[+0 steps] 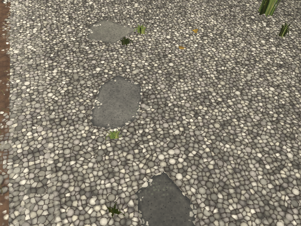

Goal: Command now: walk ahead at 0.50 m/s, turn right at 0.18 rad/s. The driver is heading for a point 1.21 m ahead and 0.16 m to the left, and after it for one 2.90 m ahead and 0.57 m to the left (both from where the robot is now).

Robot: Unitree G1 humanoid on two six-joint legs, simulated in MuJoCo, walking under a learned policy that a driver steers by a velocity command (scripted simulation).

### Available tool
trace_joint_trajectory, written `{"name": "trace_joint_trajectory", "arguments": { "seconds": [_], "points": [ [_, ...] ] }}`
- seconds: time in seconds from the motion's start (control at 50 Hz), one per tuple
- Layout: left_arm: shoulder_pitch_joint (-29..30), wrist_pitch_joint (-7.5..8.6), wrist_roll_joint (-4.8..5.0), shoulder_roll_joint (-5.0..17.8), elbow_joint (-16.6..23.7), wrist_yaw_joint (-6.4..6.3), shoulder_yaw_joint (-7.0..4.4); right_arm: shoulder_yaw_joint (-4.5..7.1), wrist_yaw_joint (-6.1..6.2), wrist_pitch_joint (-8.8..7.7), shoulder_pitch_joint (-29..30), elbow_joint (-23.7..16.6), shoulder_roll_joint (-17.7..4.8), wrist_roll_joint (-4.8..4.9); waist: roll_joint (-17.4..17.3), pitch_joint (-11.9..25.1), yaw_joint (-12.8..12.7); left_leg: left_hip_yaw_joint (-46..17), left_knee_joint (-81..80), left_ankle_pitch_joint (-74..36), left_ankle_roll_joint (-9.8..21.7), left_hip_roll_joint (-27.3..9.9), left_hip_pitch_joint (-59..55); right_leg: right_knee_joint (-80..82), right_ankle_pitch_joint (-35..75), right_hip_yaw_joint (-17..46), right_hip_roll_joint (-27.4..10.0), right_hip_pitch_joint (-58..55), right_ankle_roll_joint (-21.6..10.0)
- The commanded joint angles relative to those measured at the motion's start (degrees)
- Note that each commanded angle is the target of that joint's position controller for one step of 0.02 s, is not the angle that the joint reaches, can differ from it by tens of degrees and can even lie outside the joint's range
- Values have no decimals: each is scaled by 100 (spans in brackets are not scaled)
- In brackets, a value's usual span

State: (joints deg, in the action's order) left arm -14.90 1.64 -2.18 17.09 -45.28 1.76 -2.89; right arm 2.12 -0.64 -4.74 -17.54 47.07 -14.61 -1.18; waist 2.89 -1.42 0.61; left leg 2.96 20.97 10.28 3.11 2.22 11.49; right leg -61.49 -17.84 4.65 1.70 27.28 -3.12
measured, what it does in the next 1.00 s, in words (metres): walks ahead: right foot, then left foot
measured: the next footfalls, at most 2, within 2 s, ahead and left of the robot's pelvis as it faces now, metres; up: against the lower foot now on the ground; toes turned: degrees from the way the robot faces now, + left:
right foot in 0.30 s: +0.30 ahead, -0.12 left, +0.00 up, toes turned -4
left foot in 0.70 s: +0.30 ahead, +0.08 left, +0.00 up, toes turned +0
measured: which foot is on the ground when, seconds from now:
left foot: down 0.00-0.30, up 0.32-0.68, down 0.70-1.00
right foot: up 0.00-0.28, down 0.30-1.00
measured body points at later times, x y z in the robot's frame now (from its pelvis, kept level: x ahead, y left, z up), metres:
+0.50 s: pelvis +0.21 -0.05 +0.00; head +0.25 -0.07 +0.45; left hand +0.31 +0.19 -0.12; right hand +0.26 -0.31 -0.15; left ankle +0.19 +0.09 -0.68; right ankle +0.26 -0.12 -0.74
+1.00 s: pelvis +0.26 -0.03 +0.00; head +0.26 -0.03 +0.45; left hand +0.27 +0.20 -0.16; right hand +0.28 -0.27 -0.16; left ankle +0.26 +0.08 -0.74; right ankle +0.26 -0.12 -0.74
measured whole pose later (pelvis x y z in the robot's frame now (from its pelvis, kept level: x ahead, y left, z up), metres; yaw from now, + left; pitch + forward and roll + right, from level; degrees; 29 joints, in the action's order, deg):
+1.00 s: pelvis +0.26 -0.03 +0.00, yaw -1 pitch -2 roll +0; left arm -16.1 0.7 -0.5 10.5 -61.7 -1.9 -0.1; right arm -0.4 2.1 -0.3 -14.7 62.3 -10.0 -0.3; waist -0.1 -1.5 -0.2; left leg 1.1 22.3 11.9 0.6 0.0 8.6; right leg -20.9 -11.2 -3.7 2.1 8.1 -3.0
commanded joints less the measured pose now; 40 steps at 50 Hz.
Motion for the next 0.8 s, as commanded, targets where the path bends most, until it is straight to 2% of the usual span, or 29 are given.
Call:
{"name": "trace_joint_trajectory", "arguments": {
  "seconds": [0.02,0.08,0.12,0.2,0.24,0.26,0.28,0.3,0.32,0.34,0.36,0.38,0.4,0.42,0.46,0.5,0.52,0.58,0.62,0.66,0.68,0.7,0.72,0.74,0.76,0.8],
  "points": [
    [-57,-2,-43,261,308,56,-22,151,-16,-153,-214,-114,-684,63,-833,34,-110,-1330,-1221,-1151,828,-1489,-568,268,406,-6,-312,843,124],
    [690,28,-27,114,520,105,91,139,-28,-107,-372,35,-636,74,-794,-135,23,-905,-1389,-1245,785,-1284,-546,1246,1019,-394,-528,918,250],
    [1123,55,3,-2,633,125,171,151,-39,-96,-550,146,-688,78,-816,-167,148,-679,-1354,-1532,724,-1208,-521,1934,1317,-613,-529,639,258],
    [1498,89,44,104,739,80,180,188,-28,-51,-860,350,-847,53,-836,-194,236,-666,-1077,-2006,641,-1433,-861,2658,1239,-797,-404,217,93],
    [1291,139,10,117,665,20,166,182,2,5,-833,444,-845,39,-801,-177,105,-585,-527,-3207,520,-1458,-1098,2966,1029,-838,-231,-158,-54],
    [837,189,-30,134,494,-22,143,178,23,30,-794,480,-848,64,-744,31,-97,-477,66,-3989,399,-1338,-1181,3309,1154,-887,-61,-709,-146],
    [110,271,-110,228,216,-76,93,145,38,47,-801,508,-774,116,-559,449,-387,-283,975,-4088,234,-1073,-993,3701,1689,-885,-8,-1693,-273],
    [-681,333,-209,554,38,-142,7,77,61,21,-779,351,-604,156,-222,1110,-655,-137,2158,-2487,60,-826,-127,3502,2871,-89,-917,-3063,-467],
    [-963,277,-183,1161,37,-186,-154,-73,81,46,-1517,264,4,326,1168,1963,-475,230,4235,1698,-188,64,1433,3445,5083,2021,-2784,-4521,-1456],
    [-1077,207,206,985,-52,-168,-172,113,182,154,-1336,421,-628,156,564,2090,-571,-477,4892,2365,-164,120,1545,3542,6184,2196,-2691,-4123,-1680],
    [-577,217,241,652,-28,-173,-68,110,183,185,-1014,360,-534,137,344,1381,-332,-696,4965,2131,-147,-97,1739,3637,6331,1388,-2405,-3577,-1545],
    [-169,237,202,266,-2,-182,44,57,170,191,-757,353,-373,98,201,813,-208,-659,4625,1870,-160,-277,1854,3897,5979,937,-2109,-3009,-1301],
    [61,248,190,60,-15,-210,113,69,152,250,-619,371,-355,63,186,519,-71,-642,4270,1640,-195,-422,1711,4125,5572,639,-1837,-2573,-1053],
    [222,243,198,-36,-51,-238,155,63,116,330,-680,413,-321,3,260,445,91,-596,3983,1447,-266,-461,1369,4310,5385,376,-1628,-2166,-926],
    [235,298,149,8,-137,-246,178,45,72,456,-815,536,-168,-10,181,659,236,-492,3636,1119,-346,-349,723,4393,5652,36,-1492,-1798,-894],
    [296,334,140,109,-244,-238,171,8,81,532,-768,596,-52,-8,218,682,345,-394,3039,939,-390,-347,444,4441,5454,-217,-1380,-1552,-883],
    [306,333,131,100,-297,-235,184,-15,102,561,-618,597,-19,-17,258,633,320,-352,2652,831,-392,-362,354,4449,5198,-287,-1316,-1471,-842],
    [73,248,107,157,-502,-240,180,-41,179,638,-216,620,-84,-1,402,577,122,-248,1957,615,-366,-358,131,4551,3865,-175,-1301,-1344,-815],
    [11,164,103,172,-599,-249,175,-54,213,655,-38,656,-123,9,337,444,51,-227,1564,606,-318,-379,-28,4645,2537,36,-1340,-1185,-807],
    [130,78,153,154,-651,-273,185,-92,239,621,-33,751,-70,-17,120,224,168,-173,655,164,-225,-367,-467,4581,1189,155,-1243,-872,-640],
    [39,56,145,89,-701,-286,201,-98,257,574,4,787,-162,-45,-87,106,147,-411,208,-229,-182,-541,-727,4544,679,211,-1132,-684,-437],
    [-63,50,128,5,-727,-290,218,-80,279,505,-75,823,-354,-78,-315,55,80,-838,-29,-573,-125,-963,-882,4389,360,181,-958,-593,-249],
    [-587,22,191,-172,-843,-276,221,-25,278,470,172,862,-650,8,-893,-128,-349,-1182,-17,-688,63,-1210,-455,4445,165,-129,-478,-743,-111],
    [-602,-29,176,-160,-1036,-299,230,-72,229,449,267,916,-373,76,-900,-220,-235,-1168,-195,-183,79,-1172,223,4448,369,-243,-397,-1428,-49],
    [-497,-51,167,-73,-1078,-318,194,-123,208,419,291,951,-186,79,-826,-312,-193,-1046,-282,-5,-24,-1015,461,4393,651,-180,-473,-1732,-45],
    [-391,-56,161,2,-1146,-323,160,-135,239,400,232,1073,-152,88,-793,-194,-145,-867,-300,-155,-124,-827,266,4353,959,-102,-597,-1886,-88]
  ]
}}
